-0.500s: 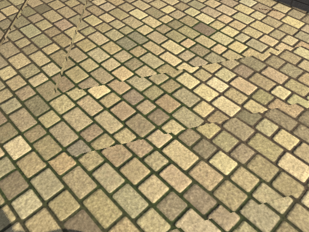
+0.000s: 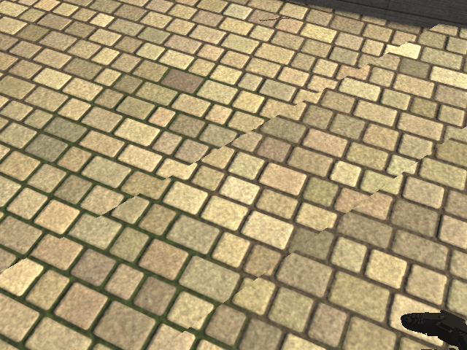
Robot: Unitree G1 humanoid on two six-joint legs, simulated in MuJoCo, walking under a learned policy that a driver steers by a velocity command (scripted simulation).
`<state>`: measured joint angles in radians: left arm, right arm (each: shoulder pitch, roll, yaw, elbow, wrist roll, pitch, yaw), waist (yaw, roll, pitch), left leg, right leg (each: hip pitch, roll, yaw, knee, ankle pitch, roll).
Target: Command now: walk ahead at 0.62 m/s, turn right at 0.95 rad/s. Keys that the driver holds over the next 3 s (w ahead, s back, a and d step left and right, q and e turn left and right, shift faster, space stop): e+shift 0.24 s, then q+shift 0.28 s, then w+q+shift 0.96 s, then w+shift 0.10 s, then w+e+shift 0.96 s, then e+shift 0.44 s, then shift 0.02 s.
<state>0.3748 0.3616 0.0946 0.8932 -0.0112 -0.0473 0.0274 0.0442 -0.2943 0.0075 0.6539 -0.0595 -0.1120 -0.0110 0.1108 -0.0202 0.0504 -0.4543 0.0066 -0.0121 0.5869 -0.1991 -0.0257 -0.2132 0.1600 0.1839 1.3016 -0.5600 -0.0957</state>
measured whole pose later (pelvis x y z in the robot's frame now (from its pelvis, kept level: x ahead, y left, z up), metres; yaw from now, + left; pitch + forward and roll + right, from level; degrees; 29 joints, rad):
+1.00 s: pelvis +0.38 +0.08 +0.02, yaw +10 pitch +5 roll -3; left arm 0.01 0.29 0.04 0.66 0.04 -0.01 -0.04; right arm 0.56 -0.25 -0.07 0.82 0.00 -0.03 0.01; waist -0.13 -0.02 -0.05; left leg -0.01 -0.05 -0.19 0.27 -0.32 0.10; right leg -0.67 -0.03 0.04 0.82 -0.09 0.07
